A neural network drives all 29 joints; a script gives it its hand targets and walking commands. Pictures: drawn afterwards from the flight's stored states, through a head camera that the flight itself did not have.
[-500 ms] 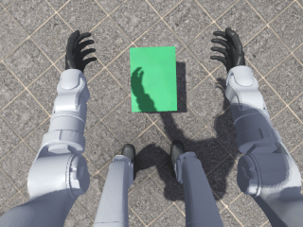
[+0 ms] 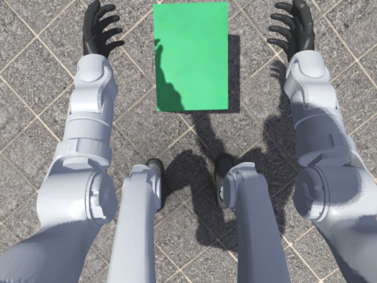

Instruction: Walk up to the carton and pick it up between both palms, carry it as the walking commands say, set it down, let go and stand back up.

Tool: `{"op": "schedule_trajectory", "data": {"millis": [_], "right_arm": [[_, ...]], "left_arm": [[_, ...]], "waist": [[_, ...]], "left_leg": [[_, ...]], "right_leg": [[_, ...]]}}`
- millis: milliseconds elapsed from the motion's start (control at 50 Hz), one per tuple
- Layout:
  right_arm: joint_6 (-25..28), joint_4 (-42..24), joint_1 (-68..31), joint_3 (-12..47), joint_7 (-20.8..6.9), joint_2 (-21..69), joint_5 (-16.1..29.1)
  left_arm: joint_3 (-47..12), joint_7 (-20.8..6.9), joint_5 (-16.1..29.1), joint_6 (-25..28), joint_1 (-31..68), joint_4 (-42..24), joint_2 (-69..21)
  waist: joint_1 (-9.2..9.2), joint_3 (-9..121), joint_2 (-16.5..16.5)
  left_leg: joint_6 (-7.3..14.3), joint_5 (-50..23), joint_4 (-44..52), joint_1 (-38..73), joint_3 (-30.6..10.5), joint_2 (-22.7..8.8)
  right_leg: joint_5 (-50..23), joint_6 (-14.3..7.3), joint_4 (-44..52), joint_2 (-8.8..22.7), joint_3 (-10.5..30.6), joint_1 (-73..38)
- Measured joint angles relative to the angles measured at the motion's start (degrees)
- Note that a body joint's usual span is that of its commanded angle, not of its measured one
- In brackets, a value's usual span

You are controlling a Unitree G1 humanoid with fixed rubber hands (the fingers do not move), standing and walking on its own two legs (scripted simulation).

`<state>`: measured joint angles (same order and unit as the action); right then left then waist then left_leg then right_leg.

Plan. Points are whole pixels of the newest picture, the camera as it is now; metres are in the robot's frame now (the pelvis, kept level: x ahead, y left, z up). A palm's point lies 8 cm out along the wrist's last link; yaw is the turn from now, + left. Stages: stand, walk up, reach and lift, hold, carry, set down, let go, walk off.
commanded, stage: reach and lift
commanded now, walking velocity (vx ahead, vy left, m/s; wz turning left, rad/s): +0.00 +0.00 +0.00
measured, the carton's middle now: (191, 66) +0.54 +0.00 -0.46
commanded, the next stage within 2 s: none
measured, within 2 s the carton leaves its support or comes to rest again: neither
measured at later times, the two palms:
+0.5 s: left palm (118, 70) +0.50 +0.17 -0.28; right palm (266, 68) +0.50 -0.18 -0.29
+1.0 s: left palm (129, 75) +0.51 +0.17 -0.39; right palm (257, 69) +0.51 -0.19 -0.39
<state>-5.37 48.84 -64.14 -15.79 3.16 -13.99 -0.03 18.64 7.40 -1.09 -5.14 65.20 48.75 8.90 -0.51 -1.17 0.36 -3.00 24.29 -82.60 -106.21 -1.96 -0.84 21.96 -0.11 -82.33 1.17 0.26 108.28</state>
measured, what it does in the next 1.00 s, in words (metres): lowers itself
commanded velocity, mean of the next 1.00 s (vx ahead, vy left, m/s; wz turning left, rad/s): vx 0.00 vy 0.00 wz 0.00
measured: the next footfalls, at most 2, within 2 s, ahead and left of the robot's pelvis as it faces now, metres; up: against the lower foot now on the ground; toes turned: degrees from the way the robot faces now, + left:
none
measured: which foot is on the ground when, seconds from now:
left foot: down 0.00-1.00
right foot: down 0.00-1.00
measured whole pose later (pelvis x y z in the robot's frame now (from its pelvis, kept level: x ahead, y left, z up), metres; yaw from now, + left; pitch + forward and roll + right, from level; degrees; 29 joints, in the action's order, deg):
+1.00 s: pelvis -0.04 +0.00 -0.17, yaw -1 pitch +37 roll +1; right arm -2.6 63.2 -87.1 -5.0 5.4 -24.5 9.0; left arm 6.8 8.6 8.4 -1.1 87.9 64.6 19.1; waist -1.2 -29.0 0.0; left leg -4.3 30.6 -119.7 -125.7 -3.9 0.8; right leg 26.9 -0.2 -118.2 0.8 0.5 128.0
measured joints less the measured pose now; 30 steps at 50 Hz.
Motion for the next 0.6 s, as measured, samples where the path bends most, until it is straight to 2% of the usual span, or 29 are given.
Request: {"op": "schedule_trajectory", "data": {"millis": [220, 460, 600], "right_arm": [[-0.3, 1.9, -1.5, 1.2, 1.1, -0.9, 0.0], [1.0, 3.2, -5.7, 3.2, 2.1, -2.2, 0.1], [1.2, 6.0, -9.4, 5.3, 2.3, -4.7, 3.4]], "left_arm": [[-1.2, 0.4, 0.6, 0.5, 2.5, 3.3, 1.8], [-4.8, 1.2, 3.9, 1.6, 6.9, 5.6, 4.1], [-7.4, 1.9, 5.8, 1.7, 10.6, 6.9, 5.2]], "waist": [[-0.52, -1.0, 0.0], [-0.69, -7.5, 0.0], [-0.69, -13.4, -0.2]], "left_leg": [[-0.3, 4.0, -11.6, -7.8, -0.5, 0.0], [-0.4, 5.7, -21.7, -14.5, -1.0, 0.5], [-0.5, 5.9, -26.6, -16.5, -1.3, 0.9]], "right_leg": [[3.5, -0.1, -11.2, -0.4, 0.1, 8.0], [4.9, -0.1, -20.9, -0.3, 0.2, 14.5], [4.9, -0.1, -25.6, -0.3, 0.2, 16.4]]}}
